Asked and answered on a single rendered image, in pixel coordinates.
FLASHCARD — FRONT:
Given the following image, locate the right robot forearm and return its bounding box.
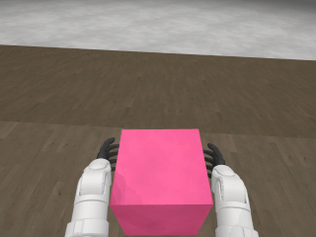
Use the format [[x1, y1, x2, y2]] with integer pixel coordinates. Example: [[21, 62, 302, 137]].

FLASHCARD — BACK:
[[211, 165, 259, 237]]

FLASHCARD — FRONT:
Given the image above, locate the right robot hand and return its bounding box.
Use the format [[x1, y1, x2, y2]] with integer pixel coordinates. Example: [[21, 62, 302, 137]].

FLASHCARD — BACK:
[[202, 143, 225, 178]]

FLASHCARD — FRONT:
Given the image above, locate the carton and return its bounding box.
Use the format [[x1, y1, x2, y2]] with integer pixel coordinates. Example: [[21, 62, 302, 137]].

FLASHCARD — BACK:
[[110, 128, 213, 236]]

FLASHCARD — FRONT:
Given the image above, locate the left robot forearm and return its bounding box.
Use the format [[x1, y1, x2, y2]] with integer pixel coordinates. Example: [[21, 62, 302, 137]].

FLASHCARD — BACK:
[[64, 158, 112, 237]]

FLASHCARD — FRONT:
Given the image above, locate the left robot hand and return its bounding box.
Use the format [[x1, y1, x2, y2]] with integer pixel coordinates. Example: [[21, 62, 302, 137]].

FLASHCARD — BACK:
[[96, 137, 119, 172]]

